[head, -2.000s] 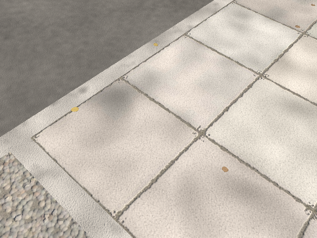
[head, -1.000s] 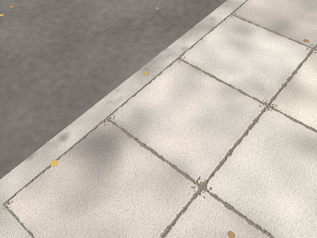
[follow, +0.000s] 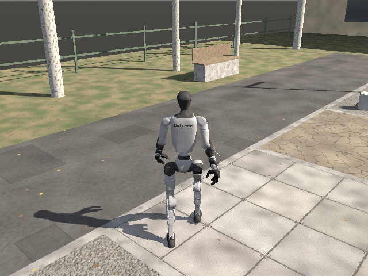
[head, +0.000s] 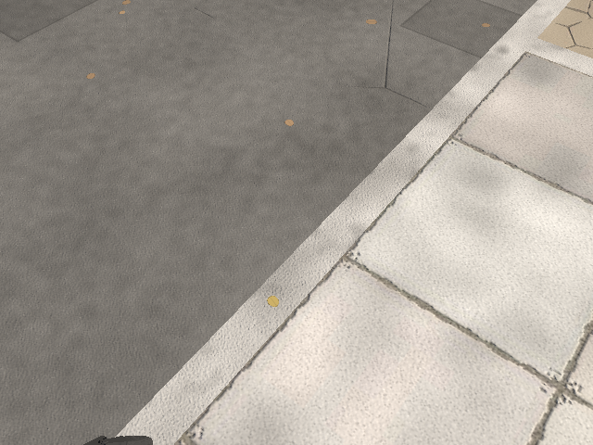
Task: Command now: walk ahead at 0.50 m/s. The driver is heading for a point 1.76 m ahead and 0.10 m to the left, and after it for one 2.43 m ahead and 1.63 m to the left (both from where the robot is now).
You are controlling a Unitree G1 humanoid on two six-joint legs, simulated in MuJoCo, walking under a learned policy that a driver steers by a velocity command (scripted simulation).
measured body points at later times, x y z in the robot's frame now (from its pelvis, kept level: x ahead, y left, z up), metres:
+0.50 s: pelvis +0.28 -0.03 +0.01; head +0.30 -0.03 +0.46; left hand +0.25 +0.24 -0.13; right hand +0.48 -0.26 -0.10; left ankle +0.48 +0.13 -0.69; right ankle +0.18 -0.12 -0.73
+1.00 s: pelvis +0.56 +0.02 +0.01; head +0.58 +0.02 +0.46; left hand +0.74 +0.27 -0.10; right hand +0.55 -0.25 -0.12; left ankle +0.49 +0.11 -0.73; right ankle +0.75 -0.16 -0.67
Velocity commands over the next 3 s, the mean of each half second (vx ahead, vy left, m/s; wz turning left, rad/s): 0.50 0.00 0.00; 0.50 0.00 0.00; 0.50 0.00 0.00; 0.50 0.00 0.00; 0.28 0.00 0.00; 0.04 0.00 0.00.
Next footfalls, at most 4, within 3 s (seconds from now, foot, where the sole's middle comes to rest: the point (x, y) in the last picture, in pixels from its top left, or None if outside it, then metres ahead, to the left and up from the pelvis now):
0.04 right None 0.22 -0.12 -0.77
0.62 left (239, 421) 0.53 0.11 -0.77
1.16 right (332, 294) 0.84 -0.13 -0.77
1.72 left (238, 207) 1.16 0.11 -0.77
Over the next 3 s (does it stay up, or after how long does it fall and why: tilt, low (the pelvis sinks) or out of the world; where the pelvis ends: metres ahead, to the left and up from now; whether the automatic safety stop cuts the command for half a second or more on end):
stays up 1.41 -0.02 0.00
